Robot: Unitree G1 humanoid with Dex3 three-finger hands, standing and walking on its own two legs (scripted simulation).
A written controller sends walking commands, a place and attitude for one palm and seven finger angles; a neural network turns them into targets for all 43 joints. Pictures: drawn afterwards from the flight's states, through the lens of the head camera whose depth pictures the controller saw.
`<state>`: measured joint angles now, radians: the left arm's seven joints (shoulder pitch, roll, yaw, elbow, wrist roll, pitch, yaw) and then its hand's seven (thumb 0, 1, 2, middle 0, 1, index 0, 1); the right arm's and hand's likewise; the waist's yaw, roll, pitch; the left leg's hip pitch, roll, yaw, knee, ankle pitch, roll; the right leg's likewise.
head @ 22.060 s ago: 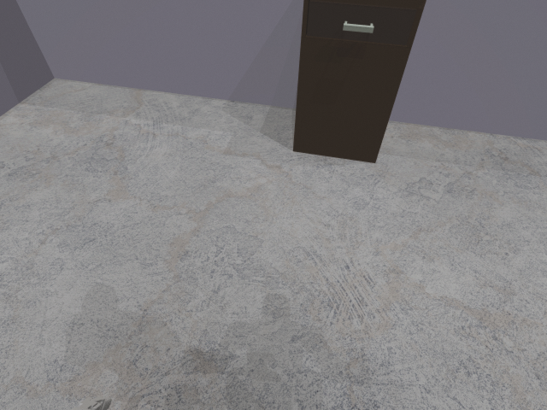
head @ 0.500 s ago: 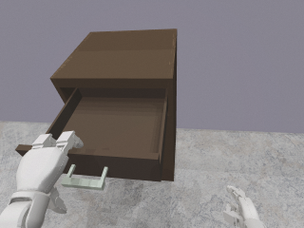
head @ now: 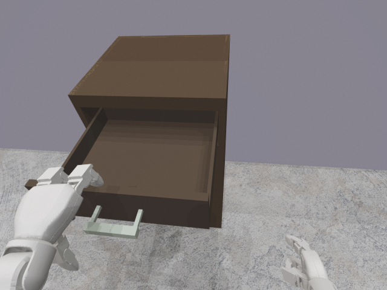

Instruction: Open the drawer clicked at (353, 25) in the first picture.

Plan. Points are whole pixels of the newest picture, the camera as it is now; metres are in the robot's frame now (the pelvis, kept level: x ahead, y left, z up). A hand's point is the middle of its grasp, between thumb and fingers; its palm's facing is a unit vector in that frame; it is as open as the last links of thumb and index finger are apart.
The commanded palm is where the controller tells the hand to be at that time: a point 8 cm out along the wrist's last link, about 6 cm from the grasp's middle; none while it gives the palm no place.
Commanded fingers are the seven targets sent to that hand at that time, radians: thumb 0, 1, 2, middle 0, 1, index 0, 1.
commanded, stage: draw the hand back to the body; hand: left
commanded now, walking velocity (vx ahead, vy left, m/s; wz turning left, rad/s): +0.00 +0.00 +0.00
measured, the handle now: (115, 221) +0.25 +0.25 -0.04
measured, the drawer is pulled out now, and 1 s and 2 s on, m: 0.30 0.30 0.30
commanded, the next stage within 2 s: step back with the hand held close in 1.34 s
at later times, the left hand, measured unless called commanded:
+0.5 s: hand (87, 204) +0.21 +0.22 +0.14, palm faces +0.31 -0.81 -0.50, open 13.6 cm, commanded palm +0.16 +0.26 +0.17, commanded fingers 0.00 -0.19 0.44 -0.28 -1.00 -0.28 -1.00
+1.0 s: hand (80, 198) +0.21 +0.22 +0.15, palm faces +0.39 -0.82 -0.42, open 9.9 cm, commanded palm +0.15 +0.26 +0.18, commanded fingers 0.00 0.69 0.81 -0.22 -0.44 -0.22 -0.44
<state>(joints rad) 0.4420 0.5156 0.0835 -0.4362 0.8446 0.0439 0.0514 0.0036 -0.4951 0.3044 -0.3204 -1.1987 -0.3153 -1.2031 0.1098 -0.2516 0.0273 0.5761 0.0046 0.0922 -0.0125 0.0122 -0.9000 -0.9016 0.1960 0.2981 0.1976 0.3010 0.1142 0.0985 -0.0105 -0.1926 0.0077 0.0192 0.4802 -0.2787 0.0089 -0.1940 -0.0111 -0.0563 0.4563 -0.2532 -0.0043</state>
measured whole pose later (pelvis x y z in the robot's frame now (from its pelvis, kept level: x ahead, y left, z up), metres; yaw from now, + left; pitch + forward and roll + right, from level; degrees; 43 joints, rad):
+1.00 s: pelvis +0.03 -0.02 +0.00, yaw +1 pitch -1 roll +0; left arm 0.56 0.32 0.28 -0.48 -0.06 -0.10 0.11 0.01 0.35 0.67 -0.25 -0.65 -0.24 -0.65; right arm 0.17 -0.21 0.00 0.62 0.01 -0.11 -0.08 0.01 -0.90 -0.90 0.20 0.30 0.20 0.30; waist 0.05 0.07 0.01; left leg -0.11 0.02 0.00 0.42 -0.29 -0.01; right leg -0.11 0.01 -0.08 0.41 -0.28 -0.02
